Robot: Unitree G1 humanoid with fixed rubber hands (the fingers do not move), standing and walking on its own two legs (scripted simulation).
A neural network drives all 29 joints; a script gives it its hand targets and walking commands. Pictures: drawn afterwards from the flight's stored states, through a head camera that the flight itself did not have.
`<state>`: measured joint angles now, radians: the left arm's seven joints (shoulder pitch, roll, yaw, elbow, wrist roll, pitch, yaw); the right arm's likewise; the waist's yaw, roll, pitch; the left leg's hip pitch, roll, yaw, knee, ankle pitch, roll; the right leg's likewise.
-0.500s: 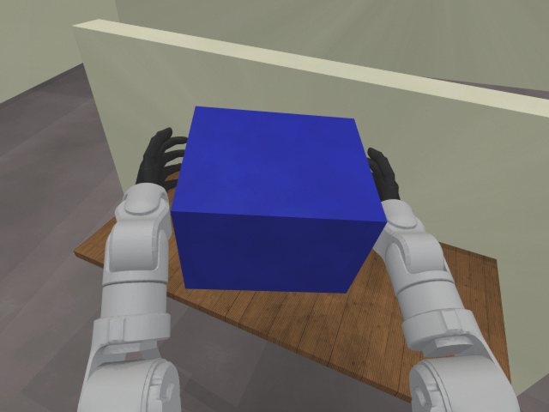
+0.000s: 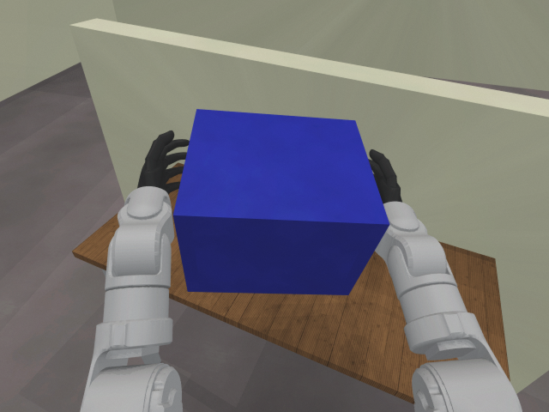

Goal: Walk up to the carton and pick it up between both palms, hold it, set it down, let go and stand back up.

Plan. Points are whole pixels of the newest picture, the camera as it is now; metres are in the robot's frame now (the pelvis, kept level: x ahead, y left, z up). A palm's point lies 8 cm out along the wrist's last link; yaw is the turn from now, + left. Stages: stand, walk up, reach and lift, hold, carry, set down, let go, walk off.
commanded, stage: hold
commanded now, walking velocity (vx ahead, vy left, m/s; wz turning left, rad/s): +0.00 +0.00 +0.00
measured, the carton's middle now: (273, 203) +0.36 +0.00 +0.17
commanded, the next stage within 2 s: none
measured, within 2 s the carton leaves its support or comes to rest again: neither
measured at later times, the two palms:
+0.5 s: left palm (154, 187) +0.36 +0.16 +0.19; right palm (383, 202) +0.36 -0.16 +0.17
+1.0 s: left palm (155, 189) +0.36 +0.16 +0.19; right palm (384, 206) +0.36 -0.16 +0.17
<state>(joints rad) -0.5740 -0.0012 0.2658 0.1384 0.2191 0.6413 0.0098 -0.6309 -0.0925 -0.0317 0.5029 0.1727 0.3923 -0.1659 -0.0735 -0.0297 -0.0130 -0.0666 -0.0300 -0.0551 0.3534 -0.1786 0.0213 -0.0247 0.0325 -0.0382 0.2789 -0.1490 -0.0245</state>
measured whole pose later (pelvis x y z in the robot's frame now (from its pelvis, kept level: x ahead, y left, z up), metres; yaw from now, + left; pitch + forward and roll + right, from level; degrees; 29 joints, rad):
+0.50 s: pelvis +0.00 +0.00 +0.00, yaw +0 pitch -6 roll -1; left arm -0.58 0.01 0.27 0.15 0.21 0.64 0.00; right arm -0.63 -0.08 -0.04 0.50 0.16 0.39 -0.17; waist -0.07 -0.03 -0.02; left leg -0.07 -0.03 -0.06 0.34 -0.17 0.02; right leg -0.03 0.03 -0.05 0.28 -0.15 -0.03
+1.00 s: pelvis +0.00 +0.00 +0.00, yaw +0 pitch -6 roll -1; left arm -0.58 0.00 0.27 0.14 0.21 0.64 0.00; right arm -0.62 -0.08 -0.04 0.48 0.16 0.39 -0.17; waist -0.07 -0.03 -0.01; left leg -0.07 -0.03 -0.05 0.35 -0.17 0.02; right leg -0.03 0.03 -0.04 0.29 -0.15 -0.03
